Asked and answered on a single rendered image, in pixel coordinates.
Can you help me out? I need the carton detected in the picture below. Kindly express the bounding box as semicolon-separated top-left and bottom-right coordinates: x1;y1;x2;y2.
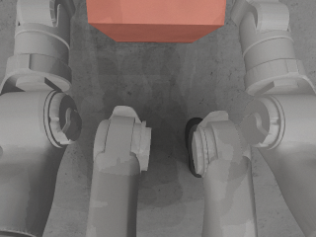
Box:
86;0;226;43

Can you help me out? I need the left robot shin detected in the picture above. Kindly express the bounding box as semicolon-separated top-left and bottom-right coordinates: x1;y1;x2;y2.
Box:
93;106;142;161

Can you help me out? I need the left robot thigh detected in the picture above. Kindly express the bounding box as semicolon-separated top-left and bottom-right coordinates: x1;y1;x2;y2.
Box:
85;115;151;237

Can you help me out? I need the robot left forearm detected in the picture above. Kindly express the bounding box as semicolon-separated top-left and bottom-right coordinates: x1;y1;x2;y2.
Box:
0;0;76;96

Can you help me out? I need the right robot upper arm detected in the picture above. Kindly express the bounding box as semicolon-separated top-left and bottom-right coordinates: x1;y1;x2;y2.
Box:
240;94;316;237

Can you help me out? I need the left robot upper arm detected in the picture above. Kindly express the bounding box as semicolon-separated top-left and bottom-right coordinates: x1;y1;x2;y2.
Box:
0;90;82;237

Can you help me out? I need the robot right forearm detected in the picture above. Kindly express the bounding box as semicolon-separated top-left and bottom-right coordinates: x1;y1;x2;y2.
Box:
230;0;316;98

